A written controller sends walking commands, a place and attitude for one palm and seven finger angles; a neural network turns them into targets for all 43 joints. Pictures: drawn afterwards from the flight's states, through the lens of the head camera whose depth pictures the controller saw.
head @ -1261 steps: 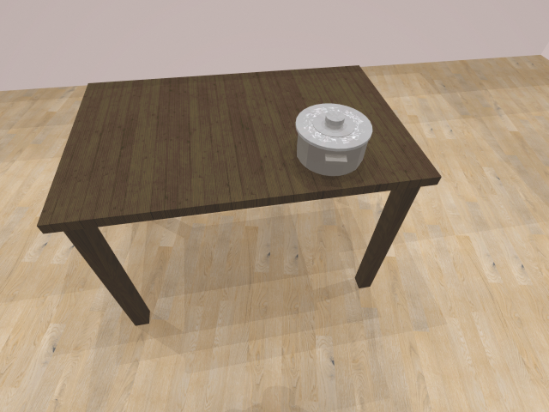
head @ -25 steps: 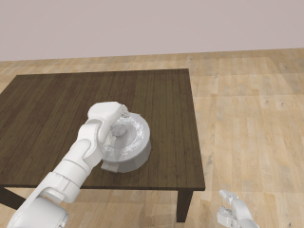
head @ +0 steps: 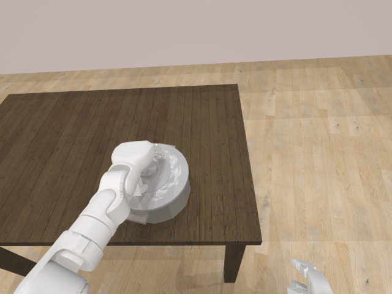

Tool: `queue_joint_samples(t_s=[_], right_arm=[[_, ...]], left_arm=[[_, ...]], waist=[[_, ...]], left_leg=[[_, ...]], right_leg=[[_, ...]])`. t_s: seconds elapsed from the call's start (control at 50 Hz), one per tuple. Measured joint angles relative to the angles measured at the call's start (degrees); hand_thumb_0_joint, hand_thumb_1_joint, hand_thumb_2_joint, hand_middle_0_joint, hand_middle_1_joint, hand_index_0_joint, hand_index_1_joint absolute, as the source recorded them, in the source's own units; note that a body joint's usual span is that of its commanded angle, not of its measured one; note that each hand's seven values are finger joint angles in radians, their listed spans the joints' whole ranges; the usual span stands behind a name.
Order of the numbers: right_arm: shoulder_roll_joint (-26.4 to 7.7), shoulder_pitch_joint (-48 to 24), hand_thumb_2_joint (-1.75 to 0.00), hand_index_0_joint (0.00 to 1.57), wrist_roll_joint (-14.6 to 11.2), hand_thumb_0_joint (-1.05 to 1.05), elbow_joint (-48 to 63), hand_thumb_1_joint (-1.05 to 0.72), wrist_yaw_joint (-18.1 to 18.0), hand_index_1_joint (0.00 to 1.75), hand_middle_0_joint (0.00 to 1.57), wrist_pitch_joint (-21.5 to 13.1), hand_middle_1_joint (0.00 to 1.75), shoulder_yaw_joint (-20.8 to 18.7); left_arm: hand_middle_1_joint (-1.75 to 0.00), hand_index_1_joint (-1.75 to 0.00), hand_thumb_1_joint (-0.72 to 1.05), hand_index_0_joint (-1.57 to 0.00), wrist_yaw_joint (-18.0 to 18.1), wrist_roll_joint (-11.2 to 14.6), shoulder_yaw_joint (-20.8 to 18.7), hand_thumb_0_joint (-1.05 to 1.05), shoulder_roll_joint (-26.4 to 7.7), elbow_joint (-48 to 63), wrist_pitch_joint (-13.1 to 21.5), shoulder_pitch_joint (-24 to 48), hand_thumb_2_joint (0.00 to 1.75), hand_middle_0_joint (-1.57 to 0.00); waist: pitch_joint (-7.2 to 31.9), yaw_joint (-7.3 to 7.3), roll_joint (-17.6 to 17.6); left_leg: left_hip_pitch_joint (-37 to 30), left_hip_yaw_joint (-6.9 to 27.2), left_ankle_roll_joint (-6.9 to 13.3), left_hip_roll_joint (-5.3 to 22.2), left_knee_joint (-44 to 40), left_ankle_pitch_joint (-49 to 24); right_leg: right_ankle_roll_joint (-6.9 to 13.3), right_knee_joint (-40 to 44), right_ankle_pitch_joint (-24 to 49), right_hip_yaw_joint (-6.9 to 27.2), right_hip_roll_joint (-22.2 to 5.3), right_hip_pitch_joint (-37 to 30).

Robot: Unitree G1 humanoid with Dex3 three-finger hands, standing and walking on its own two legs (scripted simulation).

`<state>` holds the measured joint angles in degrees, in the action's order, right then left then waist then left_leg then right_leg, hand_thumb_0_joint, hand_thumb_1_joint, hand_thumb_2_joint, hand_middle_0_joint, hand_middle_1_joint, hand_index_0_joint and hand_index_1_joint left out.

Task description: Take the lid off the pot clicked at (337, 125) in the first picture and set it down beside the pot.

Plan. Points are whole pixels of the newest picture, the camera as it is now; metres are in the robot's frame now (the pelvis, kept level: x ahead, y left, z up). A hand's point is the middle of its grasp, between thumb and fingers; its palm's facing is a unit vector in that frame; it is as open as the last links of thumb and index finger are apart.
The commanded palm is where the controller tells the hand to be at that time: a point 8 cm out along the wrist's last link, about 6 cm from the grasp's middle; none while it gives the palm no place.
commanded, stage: lower the open fingers around the knob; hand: left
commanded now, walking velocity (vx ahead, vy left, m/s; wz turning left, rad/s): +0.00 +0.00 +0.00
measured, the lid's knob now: (147, 169) +0.40 +0.14 +0.00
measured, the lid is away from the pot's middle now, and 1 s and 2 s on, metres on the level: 0.00 0.00 0.00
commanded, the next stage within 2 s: close the fingers and squeeze the knob in 0.10 s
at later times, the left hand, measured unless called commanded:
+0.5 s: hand (139, 176) +0.36 +0.15 +0.03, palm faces -0.30 -0.09 -0.95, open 9.6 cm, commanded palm +0.35 +0.15 +0.09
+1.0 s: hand (142, 175) +0.37 +0.14 +0.03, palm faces -0.31 -0.09 -0.95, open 7.9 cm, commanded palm +0.35 +0.14 +0.09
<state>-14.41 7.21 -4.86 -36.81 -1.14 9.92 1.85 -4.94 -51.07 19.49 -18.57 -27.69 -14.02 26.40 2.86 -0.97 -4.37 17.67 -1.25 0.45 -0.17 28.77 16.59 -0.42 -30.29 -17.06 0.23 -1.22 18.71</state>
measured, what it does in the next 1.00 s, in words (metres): stands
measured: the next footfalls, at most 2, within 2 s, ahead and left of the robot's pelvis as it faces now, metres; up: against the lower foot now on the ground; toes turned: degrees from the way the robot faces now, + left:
none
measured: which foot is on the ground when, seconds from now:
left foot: down 0.00-1.00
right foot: down 0.00-1.00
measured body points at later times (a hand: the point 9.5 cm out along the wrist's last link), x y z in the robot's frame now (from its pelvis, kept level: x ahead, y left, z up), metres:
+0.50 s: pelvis -0.01 +0.00 +0.00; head +0.02 -0.03 +0.45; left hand +0.37 +0.15 +0.08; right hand +0.17 -0.22 -0.12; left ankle -0.02 +0.12 -0.74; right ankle -0.02 -0.12 -0.74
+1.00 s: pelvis +0.00 +0.00 +0.00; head +0.02 -0.04 +0.45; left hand +0.38 +0.14 +0.08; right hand +0.16 -0.23 -0.12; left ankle -0.02 +0.12 -0.74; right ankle -0.02 -0.12 -0.74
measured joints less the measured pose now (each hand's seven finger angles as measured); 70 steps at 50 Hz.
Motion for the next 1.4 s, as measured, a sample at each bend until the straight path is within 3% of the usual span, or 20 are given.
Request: queue_joint_samples(t_s=[0.24,0.52,0.8,1.22,1.4], right_arm=[[0.1,-1.1,-0.9,0.2,-0.1,0.01,0.4,-0.9,0.2,0.3,0.2,0.1,0.3,0.0],[0.9,-1.6,-0.9,0.2,-0.1,0.01,0.3,-0.9,-0.1,0.3,0.2,0.4,0.3,0.6],[0.1,0.0,-0.9,0.2,-0.1,0.01,-0.3,-0.9,-0.2,0.3,0.2,0.3,0.3,0.0],[0.2,-1.4,-0.9,0.2,-0.2,0.01,0.1,-0.9,-0.3,0.3,0.2,0.2,0.3,0.3],[0.3,-1.2,-0.9,0.2,-0.2,0.01,0.1,-0.9,-0.3,0.3,0.2,0.2,0.3,0.2]], left_arm=[[-0.09,-0.09,-0.21,-0.82,-0.1,0.2,0.8,0.0,-0.1,1.1,-0.9,-0.7,1.28,-0.83],[-0.6,-0.6,-0.09,-0.64,0.1,0.0,1.5,0.0,0.8,-1.5,-1.0,1.4,1.15,-0.65],[-0.84,-0.84,0.07,-0.64,0.2,0.1,0.7,0.0,0.6,-1.2,-0.7,1.2,1.07,-0.65],[-0.91,-0.91,0.19,-0.66,-0.5,0.3,1.1,0.0,0.8,-1.3,-1.0,1.3,0.85,-0.66],[-0.91,-0.9,0.19,-0.67,-0.4,0.0,0.8,-0.01,0.7,-1.3,-0.5,1.2,0.83,-0.67]], waist=[[0.3,0.51,0.1],[0.3,0.61,0.2],[0.3,0.09,0.0],[0.4,0.42,-0.1],[0.4,0.41,0.0]], left_leg=[[0.3,0.2,0.2,-0.3,0.7,0.2],[0.5,0.2,0.3,-0.4,0.7,-0.1],[0.4,0.1,0.1,-0.2,0.5,-0.1],[0.2,0.2,-0.2,0.1,0.4,0.0],[0.2,0.2,-0.1,0.1,0.5,0.0]], right_leg=[[-0.2,-0.3,-0.1,-0.2,-0.3,0.0],[-0.3,-0.5,0.1,-0.2,-0.4,0.3],[-0.1,-0.4,0.1,-0.1,-0.2,0.3],[0.2,-0.4,-0.1,-0.2,0.1,0.1],[0.1,-0.3,0.0,-0.1,0.1,0.2]])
